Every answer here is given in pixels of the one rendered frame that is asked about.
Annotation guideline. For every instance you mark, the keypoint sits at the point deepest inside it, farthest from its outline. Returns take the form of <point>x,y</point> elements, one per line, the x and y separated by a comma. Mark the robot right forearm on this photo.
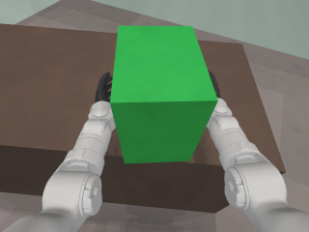
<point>230,141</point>

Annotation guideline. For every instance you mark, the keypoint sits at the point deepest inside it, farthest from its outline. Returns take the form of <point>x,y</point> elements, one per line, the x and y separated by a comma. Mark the pedestal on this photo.
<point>48,83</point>

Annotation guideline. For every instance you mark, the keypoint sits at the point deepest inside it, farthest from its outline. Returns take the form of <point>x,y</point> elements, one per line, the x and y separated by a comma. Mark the robot left hand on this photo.
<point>101,94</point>

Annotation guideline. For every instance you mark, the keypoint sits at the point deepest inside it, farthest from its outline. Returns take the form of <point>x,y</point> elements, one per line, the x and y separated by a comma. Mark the robot right hand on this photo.
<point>214,84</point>

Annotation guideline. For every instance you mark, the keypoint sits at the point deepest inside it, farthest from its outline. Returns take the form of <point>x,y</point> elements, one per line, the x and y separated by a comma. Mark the right robot upper arm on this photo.
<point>257,189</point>

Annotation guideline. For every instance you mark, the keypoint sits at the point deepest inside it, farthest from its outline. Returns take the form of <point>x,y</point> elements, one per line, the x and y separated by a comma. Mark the carton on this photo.
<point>162,96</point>

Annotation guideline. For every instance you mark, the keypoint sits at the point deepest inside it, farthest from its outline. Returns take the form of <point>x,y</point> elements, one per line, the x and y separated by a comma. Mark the left robot upper arm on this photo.
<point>70,197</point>

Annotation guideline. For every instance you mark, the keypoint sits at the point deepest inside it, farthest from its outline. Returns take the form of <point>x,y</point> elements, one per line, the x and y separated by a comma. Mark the robot left forearm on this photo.
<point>92,143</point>

